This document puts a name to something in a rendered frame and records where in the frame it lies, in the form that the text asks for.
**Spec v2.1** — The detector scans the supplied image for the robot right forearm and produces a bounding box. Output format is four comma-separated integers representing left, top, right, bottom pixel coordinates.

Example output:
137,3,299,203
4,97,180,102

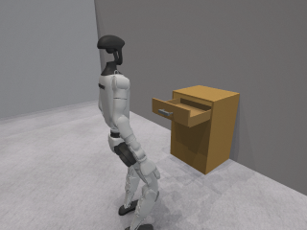
116,116,147,163

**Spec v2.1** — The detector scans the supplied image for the left robot foot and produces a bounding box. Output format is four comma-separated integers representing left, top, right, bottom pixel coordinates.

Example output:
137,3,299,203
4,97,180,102
118,199,138,216

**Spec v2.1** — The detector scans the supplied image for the drawer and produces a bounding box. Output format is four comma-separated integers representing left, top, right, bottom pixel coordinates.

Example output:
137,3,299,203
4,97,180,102
152,98,212,127

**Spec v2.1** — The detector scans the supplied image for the robot right upper arm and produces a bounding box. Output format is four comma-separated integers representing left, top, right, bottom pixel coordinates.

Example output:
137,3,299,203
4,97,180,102
111,75,130,128

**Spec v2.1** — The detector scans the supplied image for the handle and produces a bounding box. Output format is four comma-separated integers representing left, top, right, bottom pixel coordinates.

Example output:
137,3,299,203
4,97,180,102
158,109,173,116

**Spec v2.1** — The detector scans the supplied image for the robot right hand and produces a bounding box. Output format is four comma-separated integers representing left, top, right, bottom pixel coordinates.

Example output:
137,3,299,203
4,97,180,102
138,157,161,187

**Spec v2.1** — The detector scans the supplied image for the cabinet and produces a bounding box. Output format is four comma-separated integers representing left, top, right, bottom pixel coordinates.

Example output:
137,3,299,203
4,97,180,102
170,85,240,174

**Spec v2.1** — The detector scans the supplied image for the robot left upper arm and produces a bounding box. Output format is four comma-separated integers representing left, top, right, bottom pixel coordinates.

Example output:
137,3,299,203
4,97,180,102
98,90,103,111

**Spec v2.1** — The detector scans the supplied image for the robot right thigh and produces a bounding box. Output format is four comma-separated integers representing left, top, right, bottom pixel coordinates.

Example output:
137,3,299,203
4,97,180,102
118,144,158,196

